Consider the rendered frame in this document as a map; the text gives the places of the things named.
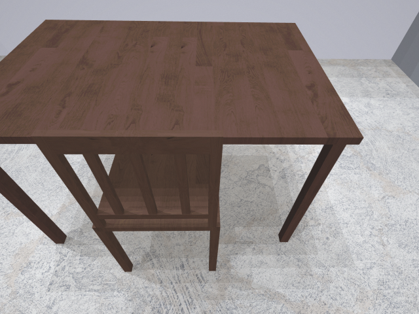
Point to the table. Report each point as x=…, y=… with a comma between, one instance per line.
x=259, y=82

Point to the chair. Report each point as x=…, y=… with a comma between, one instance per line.
x=160, y=180

